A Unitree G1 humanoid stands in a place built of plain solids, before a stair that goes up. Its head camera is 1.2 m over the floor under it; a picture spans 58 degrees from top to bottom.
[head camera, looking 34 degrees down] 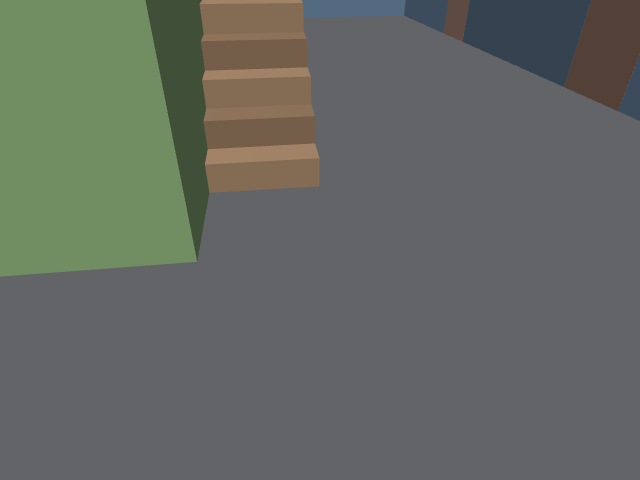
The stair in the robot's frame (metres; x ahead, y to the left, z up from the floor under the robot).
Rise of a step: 0.18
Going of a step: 0.21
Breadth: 0.76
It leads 7 degrees to the left of straight ahead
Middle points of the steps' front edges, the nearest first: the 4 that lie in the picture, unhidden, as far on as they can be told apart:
2.31 0.38 0.18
2.52 0.40 0.36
2.72 0.43 0.54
2.93 0.46 0.72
